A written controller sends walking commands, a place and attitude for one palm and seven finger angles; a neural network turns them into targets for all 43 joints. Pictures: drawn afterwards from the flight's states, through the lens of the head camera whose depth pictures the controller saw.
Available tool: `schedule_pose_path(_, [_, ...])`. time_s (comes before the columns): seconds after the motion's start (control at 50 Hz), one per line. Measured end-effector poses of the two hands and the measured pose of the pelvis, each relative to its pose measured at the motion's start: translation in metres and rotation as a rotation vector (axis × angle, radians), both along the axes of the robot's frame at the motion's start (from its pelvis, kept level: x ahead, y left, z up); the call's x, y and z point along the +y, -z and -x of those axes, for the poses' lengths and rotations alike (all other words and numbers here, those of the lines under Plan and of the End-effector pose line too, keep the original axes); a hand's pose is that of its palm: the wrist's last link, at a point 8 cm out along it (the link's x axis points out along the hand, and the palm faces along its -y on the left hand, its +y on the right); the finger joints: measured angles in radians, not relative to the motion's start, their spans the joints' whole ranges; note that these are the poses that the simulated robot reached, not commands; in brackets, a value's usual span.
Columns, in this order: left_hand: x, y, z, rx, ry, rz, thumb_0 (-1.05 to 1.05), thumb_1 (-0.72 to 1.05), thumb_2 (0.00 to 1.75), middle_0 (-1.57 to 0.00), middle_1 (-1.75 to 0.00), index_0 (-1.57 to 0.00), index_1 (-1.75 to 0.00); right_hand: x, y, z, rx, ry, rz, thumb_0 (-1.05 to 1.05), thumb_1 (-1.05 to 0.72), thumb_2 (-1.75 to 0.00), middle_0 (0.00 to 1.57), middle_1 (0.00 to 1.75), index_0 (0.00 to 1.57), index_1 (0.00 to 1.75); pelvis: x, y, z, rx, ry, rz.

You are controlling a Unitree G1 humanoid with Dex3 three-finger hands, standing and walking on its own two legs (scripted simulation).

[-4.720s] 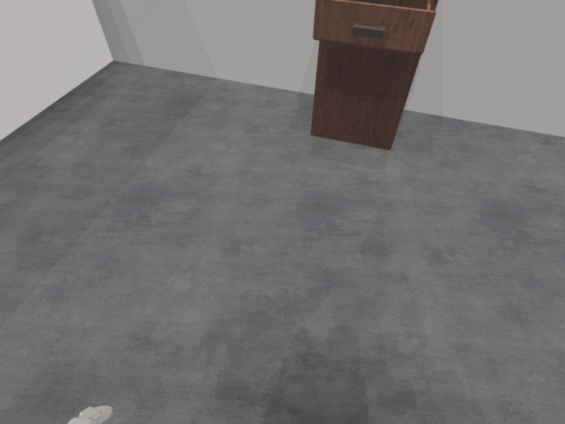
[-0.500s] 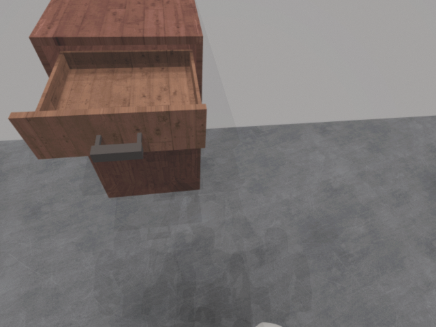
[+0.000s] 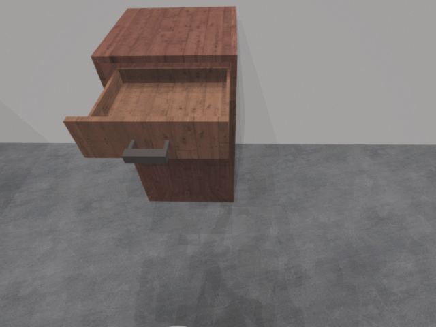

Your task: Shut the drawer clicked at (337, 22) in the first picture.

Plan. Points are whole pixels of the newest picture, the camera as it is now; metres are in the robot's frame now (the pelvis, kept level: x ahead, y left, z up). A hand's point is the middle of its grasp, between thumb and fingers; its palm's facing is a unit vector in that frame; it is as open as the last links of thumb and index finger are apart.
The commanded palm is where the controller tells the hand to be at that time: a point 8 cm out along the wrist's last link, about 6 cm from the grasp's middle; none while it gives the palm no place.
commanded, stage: take the last steps up to it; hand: left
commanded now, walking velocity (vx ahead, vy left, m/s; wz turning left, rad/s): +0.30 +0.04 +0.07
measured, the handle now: (147, 149) +0.54 +0.24 -0.02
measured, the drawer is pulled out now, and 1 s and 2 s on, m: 0.30 0.30 0.30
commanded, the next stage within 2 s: come to a stop and stand still in 0.86 s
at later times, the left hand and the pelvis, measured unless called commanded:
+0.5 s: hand out of the picture +0.12 +0.24 -0.17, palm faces +0.05 -0.98 -0.18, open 7.4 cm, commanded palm none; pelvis +0.08 +0.05 +0.00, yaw +0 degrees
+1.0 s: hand (145, 279) +0.25 +0.21 -0.18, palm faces +0.08 -0.98 -0.18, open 7.2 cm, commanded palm none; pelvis +0.23 +0.02 +0.00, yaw +1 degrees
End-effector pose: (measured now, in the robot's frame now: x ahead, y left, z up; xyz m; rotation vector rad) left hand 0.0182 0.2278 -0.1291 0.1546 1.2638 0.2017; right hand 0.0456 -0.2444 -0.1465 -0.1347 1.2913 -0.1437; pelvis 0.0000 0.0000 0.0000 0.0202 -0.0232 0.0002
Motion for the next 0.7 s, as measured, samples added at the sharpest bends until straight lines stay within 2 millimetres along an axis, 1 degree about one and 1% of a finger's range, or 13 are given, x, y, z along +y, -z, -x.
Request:
schedule_pose_path(0.08, [0.006, 0.005, 0.033, 0.063, -0.052, 0.028, 0.01, 0.92, 0.9, -0.2, -0.3, -0.2, -0.3, 0.01, -0.007, -0.015, -0.002, -0.048, 0.01, 0.01, -0.91, -0.9, 0.2, 0.3, 0.2, 0.3, 0.008, -0.002, -0.004, 0.006, -0.017, 0.004])
schedule_pose_path(0.16, [0.019, 0.015, 0.069, 0.172, -0.107, 0.06, 0.01, 0.91, 0.9, -0.2, -0.3, -0.2, -0.3, 0.031, -0.013, -0.038, -0.044, -0.087, 0.026, 0.01, -0.91, -0.9, 0.2, 0.3, 0.2, 0.3, 0.024, 0.001, -0.012, 0.011, -0.024, 0.016])
schedule_pose_path(0.2, [0.028, 0.024, 0.082, 0.229, -0.125, 0.079, 0.01, 0.91, 0.9, -0.2, -0.3, -0.2, -0.3, 0.043, -0.011, -0.048, -0.078, -0.093, 0.04, 0.01, -0.91, -0.9, 0.2, 0.3, 0.2, 0.3, 0.036, 0.008, -0.017, 0.012, -0.025, 0.035])
schedule_pose_path(0.24, [0.036, 0.027, 0.085, 0.281, -0.117, 0.088, 0.01, 0.91, 0.9, -0.2, -0.3, -0.2, -0.3, 0.055, -0.012, -0.049, -0.095, -0.08, 0.043, 0.01, -0.91, -0.9, 0.2, 0.3, 0.2, 0.3, 0.043, 0.009, -0.023, 0.003, -0.013, 0.028])
schedule_pose_path(0.28, [0.043, 0.025, 0.076, 0.298, -0.098, 0.09, 0.01, 0.91, 0.9, -0.2, -0.3, -0.2, -0.3, 0.062, -0.014, -0.043, -0.09, -0.048, 0.048, 0.0, -0.92, -0.9, 0.2, 0.3, 0.2, 0.3, 0.048, 0.006, -0.03, -0.002, -0.007, 0.029])
schedule_pose_path(0.32, [0.05, 0.022, 0.055, 0.273, -0.08, 0.09, 0.01, 0.91, 0.9, -0.2, -0.3, -0.2, -0.3, 0.064, -0.016, -0.032, -0.056, -0.023, 0.056, 0.0, -0.93, -0.9, 0.2, 0.3, 0.2, 0.3, 0.052, 0.002, -0.037, -0.003, -0.01, 0.028])
schedule_pose_path(0.38, [0.058, 0.019, 0.012, 0.196, -0.058, 0.079, 0.01, 0.91, 0.9, -0.2, -0.3, -0.19, -0.3, 0.068, -0.015, -0.011, 0.03, 0.001, 0.048, 0.0, -0.94, -0.9, 0.2, 0.3, 0.2, 0.3, 0.055, -0.002, -0.051, -0.001, -0.011, 0.023])
schedule_pose_path(0.46, [0.06, 0.015, -0.056, 0.09, -0.02, 0.061, 0.01, 0.91, 0.9, -0.2, -0.3, -0.19, -0.3, 0.075, -0.011, 0.013, 0.146, 0.041, 0.021, 0.0, -0.93, -0.9, 0.2, 0.3, 0.2, 0.3, 0.054, -0.002, -0.072, 0.001, -0.006, 0.011])
schedule_pose_path(0.54, [0.052, 0.012, -0.129, 0.005, 0.041, 0.043, 0.01, 0.91, 0.9, -0.2, -0.3, -0.19, -0.3, 0.079, -0.005, 0.026, 0.235, 0.095, -0.015, 0.0, -0.92, -0.9, 0.2, 0.3, 0.2, 0.3, 0.045, 0.002, -0.097, 0.002, 0.006, 0.001])
schedule_pose_path(0.6, [0.038, 0.011, -0.186, -0.052, 0.097, 0.028, 0.01, 0.91, 0.9, -0.2, -0.3, -0.19, -0.3, 0.077, 0.002, 0.027, 0.29, 0.134, -0.044, 0.0, -0.91, -0.9, 0.2, 0.3, 0.2, 0.3, 0.035, 0.008, -0.12, 0.003, 0.018, -0.003])
schedule_pose_path(0.64, [0.028, 0.013, -0.221, -0.103, 0.125, 0.016, 0.01, 0.91, 0.9, -0.2, -0.3, -0.19, -0.3, 0.073, 0.011, 0.022, 0.323, 0.15, -0.063, 0.01, -0.91, -0.9, 0.2, 0.3, 0.2, 0.3, 0.025, 0.016, -0.138, 0.003, 0.019, -0.004])
schedule_pose_path(0.66, [0.023, 0.015, -0.235, -0.133, 0.132, 0.009, 0.01, 0.91, 0.9, -0.2, -0.3, -0.19, -0.3, 0.07, 0.015, 0.018, 0.337, 0.153, -0.072, 0.01, -0.91, -0.9, 0.2, 0.3, 0.2, 0.3, 0.02, 0.021, -0.146, 0.002, 0.017, -0.005])
schedule_pose_path(0.7, [0.014, 0.014, -0.253, -0.17, 0.128, 0.008, 0.01, 0.91, 0.9, -0.2, -0.3, -0.19, -0.3, 0.062, 0.02, 0.0, 0.343, 0.148, -0.077, 0.01, -0.91, -0.9, 0.2, 0.3, 0.2, 0.3, 0.013, 0.023, -0.156, -0.007, 0.008, 0.005])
